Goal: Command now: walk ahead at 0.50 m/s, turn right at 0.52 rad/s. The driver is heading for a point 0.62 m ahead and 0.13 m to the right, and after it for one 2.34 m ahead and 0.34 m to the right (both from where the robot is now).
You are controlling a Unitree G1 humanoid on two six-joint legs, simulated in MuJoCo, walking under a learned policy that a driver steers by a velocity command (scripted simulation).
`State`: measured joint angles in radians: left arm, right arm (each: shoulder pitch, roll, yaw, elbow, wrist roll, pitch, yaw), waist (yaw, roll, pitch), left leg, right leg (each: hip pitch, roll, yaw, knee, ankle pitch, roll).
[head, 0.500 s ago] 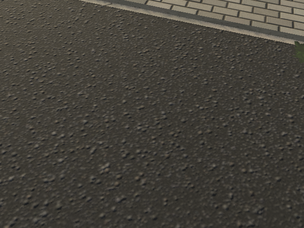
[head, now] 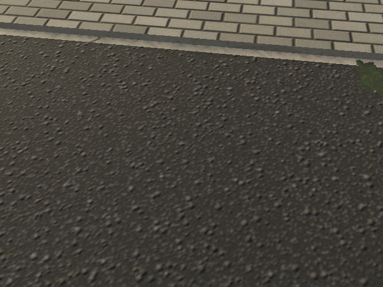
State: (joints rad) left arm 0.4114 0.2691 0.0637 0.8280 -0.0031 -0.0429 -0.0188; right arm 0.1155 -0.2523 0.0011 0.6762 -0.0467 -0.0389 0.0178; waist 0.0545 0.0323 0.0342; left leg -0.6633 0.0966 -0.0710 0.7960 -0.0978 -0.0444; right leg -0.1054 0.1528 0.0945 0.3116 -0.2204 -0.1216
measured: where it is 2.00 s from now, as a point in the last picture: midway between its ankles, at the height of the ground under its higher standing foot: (267, 264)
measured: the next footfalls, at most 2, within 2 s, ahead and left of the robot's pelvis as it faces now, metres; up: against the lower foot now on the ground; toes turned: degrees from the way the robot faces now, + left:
left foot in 0.16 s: +0.28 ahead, +0.13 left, +0.00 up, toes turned -9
right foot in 0.68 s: +0.47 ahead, -0.17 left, +0.00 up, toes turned -29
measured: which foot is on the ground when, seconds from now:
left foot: up 0.00-0.14, down 0.16-0.70, up 0.72-1.00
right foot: down 0.00-0.16, up 0.18-0.66, down 0.68-1.00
